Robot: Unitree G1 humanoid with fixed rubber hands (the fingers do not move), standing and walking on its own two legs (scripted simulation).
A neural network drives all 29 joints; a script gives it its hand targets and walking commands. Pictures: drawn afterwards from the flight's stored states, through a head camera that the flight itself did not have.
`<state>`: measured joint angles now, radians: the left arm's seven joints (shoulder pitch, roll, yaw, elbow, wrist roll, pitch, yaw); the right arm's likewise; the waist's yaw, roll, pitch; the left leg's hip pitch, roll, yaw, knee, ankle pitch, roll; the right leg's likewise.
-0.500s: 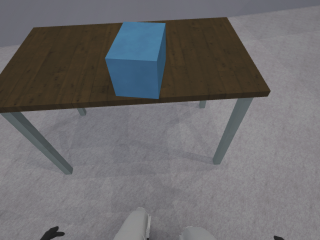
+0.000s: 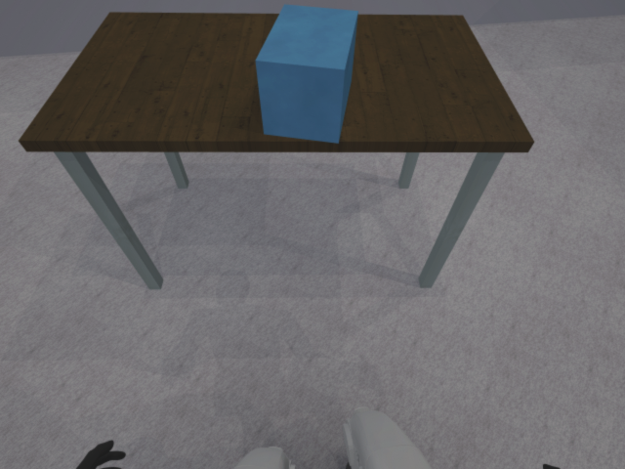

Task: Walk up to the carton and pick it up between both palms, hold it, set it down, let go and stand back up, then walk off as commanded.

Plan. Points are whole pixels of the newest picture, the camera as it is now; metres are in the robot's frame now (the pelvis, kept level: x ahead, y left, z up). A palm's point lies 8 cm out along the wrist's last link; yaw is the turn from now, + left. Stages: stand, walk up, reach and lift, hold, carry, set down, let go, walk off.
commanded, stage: walk off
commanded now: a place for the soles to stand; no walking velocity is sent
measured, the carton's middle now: (311, 72) +0.84 +0.00 +0.04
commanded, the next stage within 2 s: stand in 1.68 s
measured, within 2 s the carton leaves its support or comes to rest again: neither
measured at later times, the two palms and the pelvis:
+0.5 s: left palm out of the picture -0.04 +0.30 -0.08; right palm out of the picture -0.08 -0.32 -0.12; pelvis -0.15 -0.01 +0.00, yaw +0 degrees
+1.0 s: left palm out of the picture -0.20 +0.28 -0.11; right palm out of the picture -0.24 -0.35 -0.10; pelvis -0.31 -0.03 -0.01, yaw -1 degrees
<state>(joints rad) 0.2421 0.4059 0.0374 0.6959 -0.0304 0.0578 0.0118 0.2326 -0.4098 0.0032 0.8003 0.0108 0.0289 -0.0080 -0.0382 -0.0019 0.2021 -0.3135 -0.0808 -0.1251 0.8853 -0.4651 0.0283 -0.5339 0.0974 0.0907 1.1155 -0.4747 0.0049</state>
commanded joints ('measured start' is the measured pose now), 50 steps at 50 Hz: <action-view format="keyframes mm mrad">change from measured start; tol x32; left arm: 1 -9 217 100 -16 44 -25 29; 50 -27 282 105 42 54 -69 27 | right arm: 1 -36 -242 -111 -119 -41 -32 -21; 50 -117 -173 -129 -59 -30 -12 -20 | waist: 1 18 184 -87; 27 24 -249 -179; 30 -5 202 -145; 50 73 10 -11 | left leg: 1 0 298 -340 -339 578 219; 11 17 256 -236 -260 716 185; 14 -231 -93 -53 300 -185 2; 19 -246 -64 -68 463 -64 -6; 28 99 10 81 -260 -27 24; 30 66 309 -499 -542 114 125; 37 -44 306 -405 -410 324 247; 46 -214 251 -290 -473 -155 128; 50 -353 -61 -163 287 -66 -19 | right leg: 1 -62 32 91 229 -78 -11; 10 166 -84 -27 -315 -81 -47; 14 228 -458 532 -702 602 -276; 27 199 -311 240 -575 482 -208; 31 -32 71 166 79 -169 -6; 37 -51 54 113 303 -61 -7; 46 415 -50 -30 -433 -98 -81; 50 88 -419 613 -807 -105 -214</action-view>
